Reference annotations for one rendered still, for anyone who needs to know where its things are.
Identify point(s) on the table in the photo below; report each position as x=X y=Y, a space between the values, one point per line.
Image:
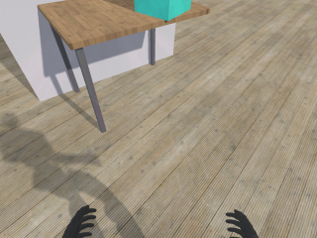
x=83 y=23

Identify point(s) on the robot left hand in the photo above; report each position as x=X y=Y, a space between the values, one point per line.
x=74 y=227

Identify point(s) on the robot right hand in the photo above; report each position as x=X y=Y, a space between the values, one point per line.
x=247 y=230

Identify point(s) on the carton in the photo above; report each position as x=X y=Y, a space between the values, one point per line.
x=162 y=9

